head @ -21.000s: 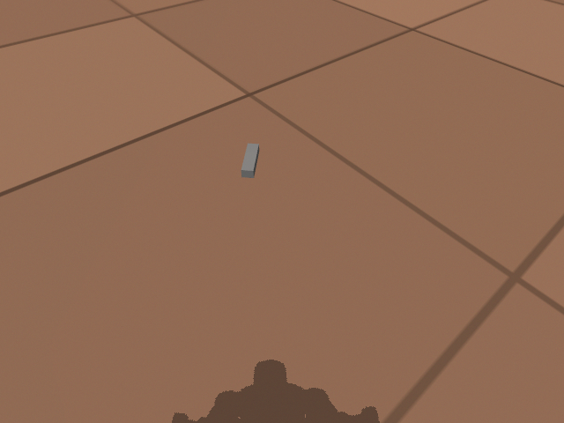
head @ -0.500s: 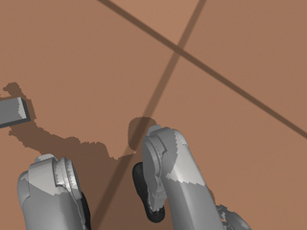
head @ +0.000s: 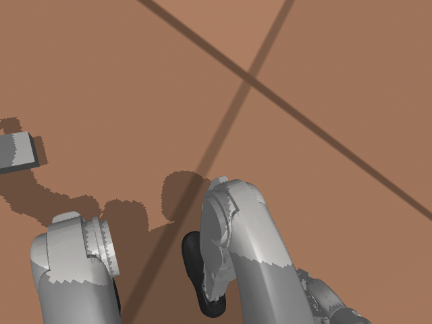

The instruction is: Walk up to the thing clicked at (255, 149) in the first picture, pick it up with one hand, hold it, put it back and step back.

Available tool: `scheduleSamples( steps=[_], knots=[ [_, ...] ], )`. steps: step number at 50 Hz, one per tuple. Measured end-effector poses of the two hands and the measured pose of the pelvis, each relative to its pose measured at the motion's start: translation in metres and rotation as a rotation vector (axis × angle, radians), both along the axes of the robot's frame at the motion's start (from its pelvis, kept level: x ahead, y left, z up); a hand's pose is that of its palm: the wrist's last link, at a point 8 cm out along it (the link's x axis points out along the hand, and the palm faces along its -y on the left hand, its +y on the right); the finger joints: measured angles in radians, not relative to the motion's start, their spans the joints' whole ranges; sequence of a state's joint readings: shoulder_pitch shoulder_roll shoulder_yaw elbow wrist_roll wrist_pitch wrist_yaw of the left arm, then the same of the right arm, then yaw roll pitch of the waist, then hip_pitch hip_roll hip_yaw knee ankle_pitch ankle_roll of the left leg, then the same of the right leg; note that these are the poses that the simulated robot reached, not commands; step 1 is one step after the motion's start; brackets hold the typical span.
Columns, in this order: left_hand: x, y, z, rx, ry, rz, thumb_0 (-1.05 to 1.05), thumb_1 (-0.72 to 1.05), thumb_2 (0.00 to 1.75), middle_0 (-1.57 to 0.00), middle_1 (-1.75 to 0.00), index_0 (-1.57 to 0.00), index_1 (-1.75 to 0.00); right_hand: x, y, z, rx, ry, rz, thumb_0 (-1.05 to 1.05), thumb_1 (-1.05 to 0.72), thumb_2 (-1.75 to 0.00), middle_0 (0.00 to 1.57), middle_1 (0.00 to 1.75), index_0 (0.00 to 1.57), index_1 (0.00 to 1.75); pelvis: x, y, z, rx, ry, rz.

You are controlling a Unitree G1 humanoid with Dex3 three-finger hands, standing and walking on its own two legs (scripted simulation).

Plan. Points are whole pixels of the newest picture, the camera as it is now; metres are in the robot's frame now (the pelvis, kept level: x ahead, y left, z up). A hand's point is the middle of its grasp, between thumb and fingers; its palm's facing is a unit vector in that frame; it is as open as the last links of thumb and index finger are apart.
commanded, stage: rest palm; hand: left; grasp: from above
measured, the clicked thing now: out of the picture +0.45 +0.35 -0.29
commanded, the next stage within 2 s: close in 0.94 s
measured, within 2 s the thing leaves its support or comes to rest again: neither
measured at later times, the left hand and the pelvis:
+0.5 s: hand out of the picture +0.43 +0.34 -0.26, palm faces -0.46 -0.16 -0.87, open 14.2 cm; pelvis +0.01 +0.00 -0.01, yaw -3 degrees
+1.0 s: hand out of the picture +0.42 +0.33 -0.27, palm faces -0.46 -0.16 -0.88, open 14.0 cm; pelvis +0.00 +0.00 -0.02, yaw -4 degrees
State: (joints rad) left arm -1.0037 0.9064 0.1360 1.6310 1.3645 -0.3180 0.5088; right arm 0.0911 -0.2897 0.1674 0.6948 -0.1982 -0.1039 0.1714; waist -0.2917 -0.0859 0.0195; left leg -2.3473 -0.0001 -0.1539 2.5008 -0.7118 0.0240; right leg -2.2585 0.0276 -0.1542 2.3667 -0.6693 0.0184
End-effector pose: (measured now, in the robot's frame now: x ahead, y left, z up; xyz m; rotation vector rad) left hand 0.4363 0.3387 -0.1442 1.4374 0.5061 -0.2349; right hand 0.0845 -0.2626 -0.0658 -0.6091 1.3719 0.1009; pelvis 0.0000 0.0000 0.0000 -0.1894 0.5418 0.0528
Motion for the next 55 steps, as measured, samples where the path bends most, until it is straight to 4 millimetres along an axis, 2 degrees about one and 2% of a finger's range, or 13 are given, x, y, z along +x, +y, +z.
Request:
scheduleSamples(
  steps=[12, 16, 21, 36, 55],
  knots=[
    [0.001, 0.004, -0.038, 0.021, 0.027, 0.059, 0.0, -0.54, 1.03, -0.08, -1.02, -0.07, -1.02, -0.039, -0.001, -0.001, -0.002, 0.11, -0.006, 0.0, -0.9, -0.9, 0.2, 0.3, 0.2, 0.29, 0.002, 0.0, -0.012, -0.008, -0.014, -0.018],
    [0.002, 0.003, -0.046, 0.011, 0.028, 0.058, 0.0, -0.54, 1.02, -0.08, -1.01, -0.07, -1.02, -0.046, 0.002, 0.0, 0.003, 0.144, -0.007, 0.0, -0.9, -0.9, 0.2, 0.3, 0.2, 0.29, 0.004, 0.0, -0.013, -0.016, -0.016, -0.023],
    [0.001, 0.002, -0.052, -0.003, 0.021, 0.054, 0.0, -0.54, 1.02, -0.08, -1.01, -0.07, -1.01, -0.044, 0.006, 0.001, 0.013, 0.149, 0.013, 0.0, -0.9, -0.9, 0.2, 0.3, 0.2, 0.29, 0.005, 0.001, -0.013, -0.026, -0.025, -0.026],
    [-0.005, 0.002, -0.06, -0.001, 0.014, 0.056, 0.0, -0.53, 1.02, -0.08, -1.01, -0.08, -1.02, -0.02, 0.01, 0.003, 0.025, 0.083, 0.112, 0.0, -0.91, -0.9, 0.2, 0.3, 0.2, 0.29, 0.003, 0.003, -0.017, -0.042, -0.057, -0.031],
    [-0.006, -0.004, -0.071, -0.002, 0.013, 0.047, 0.0, -0.5, 1.01, -0.1, -1.04, -0.09, -1.04, -0.024, 0.014, 0.008, 0.046, 0.1, 0.143, 0.0, -0.91, -0.9, 0.2, 0.3, 0.2, 0.3, 0.001, 0.004, -0.016, -0.056, -0.073, -0.039]
  ],
)
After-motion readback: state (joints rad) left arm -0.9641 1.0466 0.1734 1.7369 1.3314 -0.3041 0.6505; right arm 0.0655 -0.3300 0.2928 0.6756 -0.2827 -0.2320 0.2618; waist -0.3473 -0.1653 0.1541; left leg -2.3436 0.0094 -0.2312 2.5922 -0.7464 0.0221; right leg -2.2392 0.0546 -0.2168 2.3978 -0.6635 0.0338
